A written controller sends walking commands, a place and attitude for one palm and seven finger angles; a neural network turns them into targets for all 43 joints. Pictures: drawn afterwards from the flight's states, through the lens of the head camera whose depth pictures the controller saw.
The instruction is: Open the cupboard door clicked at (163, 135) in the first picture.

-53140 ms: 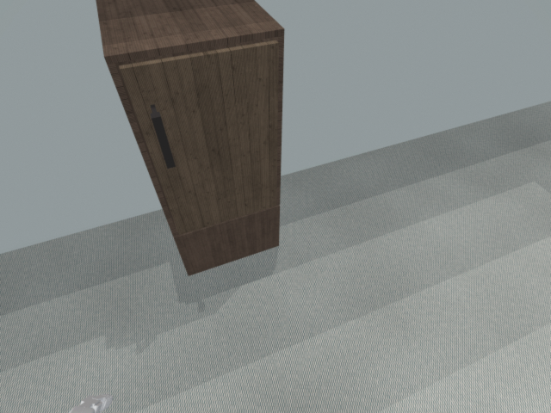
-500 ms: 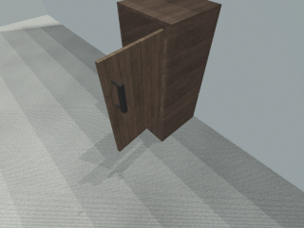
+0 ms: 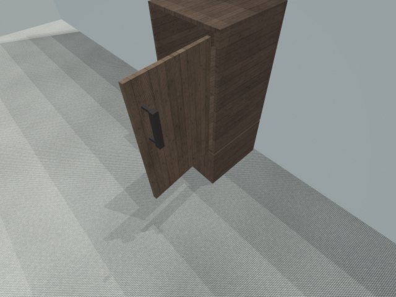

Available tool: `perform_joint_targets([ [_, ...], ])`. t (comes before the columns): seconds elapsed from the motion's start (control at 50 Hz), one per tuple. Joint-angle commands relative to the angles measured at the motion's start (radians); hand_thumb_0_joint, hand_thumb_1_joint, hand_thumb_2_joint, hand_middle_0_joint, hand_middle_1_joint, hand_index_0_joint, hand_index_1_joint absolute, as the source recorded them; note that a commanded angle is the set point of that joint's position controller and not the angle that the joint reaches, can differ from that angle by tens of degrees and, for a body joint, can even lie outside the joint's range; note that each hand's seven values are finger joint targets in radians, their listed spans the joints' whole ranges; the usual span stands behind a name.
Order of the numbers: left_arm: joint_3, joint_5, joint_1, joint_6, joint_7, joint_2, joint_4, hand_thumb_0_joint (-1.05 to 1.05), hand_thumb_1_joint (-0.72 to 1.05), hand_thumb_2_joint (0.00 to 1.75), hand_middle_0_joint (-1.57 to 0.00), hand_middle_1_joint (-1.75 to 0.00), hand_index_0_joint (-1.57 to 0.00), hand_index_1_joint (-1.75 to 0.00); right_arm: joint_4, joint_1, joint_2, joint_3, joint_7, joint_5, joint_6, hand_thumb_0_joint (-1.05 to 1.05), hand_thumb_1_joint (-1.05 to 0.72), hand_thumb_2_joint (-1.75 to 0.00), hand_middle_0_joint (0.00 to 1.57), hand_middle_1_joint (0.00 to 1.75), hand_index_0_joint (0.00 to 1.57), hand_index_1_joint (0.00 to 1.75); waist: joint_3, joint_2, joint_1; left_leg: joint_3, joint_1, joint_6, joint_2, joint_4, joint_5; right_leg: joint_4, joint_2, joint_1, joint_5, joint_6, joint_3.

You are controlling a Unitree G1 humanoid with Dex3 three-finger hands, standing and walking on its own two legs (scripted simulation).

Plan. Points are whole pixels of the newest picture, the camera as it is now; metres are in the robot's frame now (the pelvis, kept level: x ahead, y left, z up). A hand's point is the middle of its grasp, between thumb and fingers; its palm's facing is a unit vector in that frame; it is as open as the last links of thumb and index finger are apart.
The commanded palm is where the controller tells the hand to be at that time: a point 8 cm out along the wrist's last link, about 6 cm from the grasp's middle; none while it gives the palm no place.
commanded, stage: look to check the result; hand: left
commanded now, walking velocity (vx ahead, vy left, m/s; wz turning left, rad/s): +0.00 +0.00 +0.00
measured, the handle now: (152, 127) +0.60 +0.18 -0.04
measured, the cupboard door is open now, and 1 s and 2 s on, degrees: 95 95 95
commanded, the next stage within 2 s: stand and wait in 0.18 s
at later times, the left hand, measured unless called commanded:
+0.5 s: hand out of the picture -0.01 +0.15 -0.17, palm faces +0.05 -0.98 -0.19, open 7.4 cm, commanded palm none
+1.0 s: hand out of the picture +0.00 +0.15 -0.17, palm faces +0.04 -0.98 -0.19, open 7.4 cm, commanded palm none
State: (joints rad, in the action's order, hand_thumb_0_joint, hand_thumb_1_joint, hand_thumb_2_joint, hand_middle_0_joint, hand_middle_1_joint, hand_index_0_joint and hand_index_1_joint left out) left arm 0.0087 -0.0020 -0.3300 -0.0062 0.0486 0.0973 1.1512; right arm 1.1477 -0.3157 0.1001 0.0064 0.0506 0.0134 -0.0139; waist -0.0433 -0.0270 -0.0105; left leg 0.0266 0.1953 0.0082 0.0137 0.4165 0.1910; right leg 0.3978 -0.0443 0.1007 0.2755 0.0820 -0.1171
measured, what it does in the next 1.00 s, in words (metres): stands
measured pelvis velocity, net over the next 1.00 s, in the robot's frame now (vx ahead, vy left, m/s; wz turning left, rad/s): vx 0.02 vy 0.00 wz -0.01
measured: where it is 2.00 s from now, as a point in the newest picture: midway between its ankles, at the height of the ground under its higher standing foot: outside the picture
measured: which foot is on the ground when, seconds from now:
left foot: down 0.00-1.00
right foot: down 0.00-1.00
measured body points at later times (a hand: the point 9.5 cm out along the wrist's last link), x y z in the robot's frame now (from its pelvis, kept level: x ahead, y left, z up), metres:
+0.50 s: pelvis +0.02 -0.01 +0.00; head +0.03 -0.02 +0.45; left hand -0.01 +0.20 -0.16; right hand -0.01 -0.21 -0.17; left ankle +0.02 +0.13 -0.74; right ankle -0.03 -0.06 -0.74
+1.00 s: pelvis +0.02 +0.00 +0.00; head +0.04 -0.01 +0.45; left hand +0.00 +0.21 -0.16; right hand +0.00 -0.21 -0.17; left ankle +0.02 +0.13 -0.74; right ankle -0.03 -0.06 -0.74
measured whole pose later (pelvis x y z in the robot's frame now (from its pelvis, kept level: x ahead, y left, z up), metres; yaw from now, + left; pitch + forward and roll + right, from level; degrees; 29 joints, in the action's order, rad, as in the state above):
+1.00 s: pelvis +0.02 +0.00 +0.00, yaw -1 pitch -1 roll +1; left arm 0.01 0.00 -0.32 -0.01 0.05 0.10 1.14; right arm 1.15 -0.30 0.12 0.01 0.06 0.01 -0.01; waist -0.04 -0.01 -0.01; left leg 0.04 0.16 0.01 0.02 0.41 0.22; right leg 0.37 -0.05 0.06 0.29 0.08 -0.10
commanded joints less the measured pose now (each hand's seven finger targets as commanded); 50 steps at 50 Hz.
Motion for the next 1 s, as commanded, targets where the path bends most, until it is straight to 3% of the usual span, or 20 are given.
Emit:
perform_joint_targets([
  [0.0, 0.017, 0.001, -0.09, -0.013, 0.002, 0.089, -0.009, 0.0, 0.9, 0.9, -0.2, -0.3, -0.2, -0.3, -0.013, -0.085, 0.069, -0.014, 0.0, 0.005, 0.007, 0.0, -0.9, -0.9, 0.2, 0.3, 0.2, 0.3, -0.073, 0.035, 0.005, -0.064, -0.011, -0.044, 0.075, -0.04, -0.112, -0.117, 0.154, 0.085, -0.133, -0.032, 0.145],
  [0.24, 0.021, 0.0, -0.093, -0.013, 0.007, 0.094, -0.012, 0.0, 0.9, 0.9, -0.2, -0.3, -0.2, -0.3, -0.013, -0.079, 0.073, -0.015, 0.004, 0.003, 0.005, 0.0, -0.9, -0.9, 0.2, 0.3, 0.2, 0.3, -0.061, 0.04, 0.005, -0.049, -0.012, -0.04, 0.073, -0.022, -0.121, -0.116, 0.157, 0.054, -0.227, -0.06, 0.143],
  [0.4, 0.02, 0.001, -0.085, -0.013, 0.004, 0.092, -0.011, 0.0, 0.9, 0.9, -0.2, -0.3, -0.2, -0.3, -0.012, -0.073, 0.078, -0.013, 0.006, 0.005, 0.007, 0.0, -0.9, -0.9, 0.2, 0.3, 0.2, 0.3, -0.069, 0.016, 0.005, -0.055, -0.023, -0.04, 0.077, -0.032, -0.137, -0.112, 0.153, 0.058, -0.225, -0.05, 0.147],
  [0.46, 0.022, 0.001, -0.083, -0.013, 0.005, 0.096, -0.013, 0.0, 0.9, 0.9, -0.2, -0.3, -0.2, -0.3, -0.013, -0.077, 0.079, -0.014, 0.007, 0.003, 0.009, 0.0, -0.9, -0.9, 0.2, 0.3, 0.2, 0.3, -0.041, 0.042, 0.005, -0.052, -0.026, -0.041, 0.078, -0.028, -0.151, -0.105, 0.154, 0.03, -0.269, -0.055, 0.143],
  [0.58, 0.023, 0.002, -0.088, -0.013, 0.007, 0.1, -0.014, 0.0, 0.9, 0.9, -0.2, -0.3, -0.2, -0.3, -0.012, -0.077, 0.08, -0.013, 0.008, 0.002, 0.009, 0.0, -0.9, -0.9, 0.2, 0.3, 0.2, 0.3, -0.048, 0.055, 0.007, -0.042, -0.028, -0.04, 0.075, -0.025, -0.16, -0.098, 0.158, 0.019, -0.343, -0.067, 0.137],
  [0.76, 0.022, 0.002, -0.087, -0.013, 0.006, 0.101, -0.016, 0.0, 0.9, 0.9, -0.2, -0.3, -0.2, -0.3, -0.011, -0.077, 0.082, -0.013, 0.008, 0.003, 0.008, 0.0, -0.9, -0.9, 0.2, 0.3, 0.2, 0.3, -0.053, 0.021, 0.005, -0.046, -0.038, -0.04, 0.079, -0.028, -0.163, -0.102, 0.153, 0.03, -0.308, -0.062, 0.145],
  [0.9, 0.02, 0.002, -0.088, -0.015, 0.005, 0.102, -0.014, 0.0, 0.9, 0.9, -0.2, -0.3, -0.2, -0.3, -0.012, -0.074, 0.088, -0.012, 0.009, 0.003, 0.012, 0.0, -0.9, -0.9, 0.2, 0.3, 0.2, 0.3, -0.049, 0.04, 0.007, -0.049, -0.046, -0.043, 0.081, -0.035, -0.174, -0.102, 0.153, 0.024, -0.318, -0.059, 0.147],
  [0.98, 0.019, 0.002, -0.082, -0.014, 0.003, 0.097, -0.014, 0.0, 0.9, 0.9, -0.2, -0.3, -0.2, -0.3, -0.01, -0.073, 0.089, -0.012, 0.008, 0.004, 0.012, 0.0, -0.9, -0.9, 0.2, 0.3, 0.2, 0.3, -0.057, 0.027, 0.006, -0.057, -0.049, -0.044, 0.084, -0.047, -0.164, -0.108, 0.149, 0.037, -0.257, -0.047, 0.149],
])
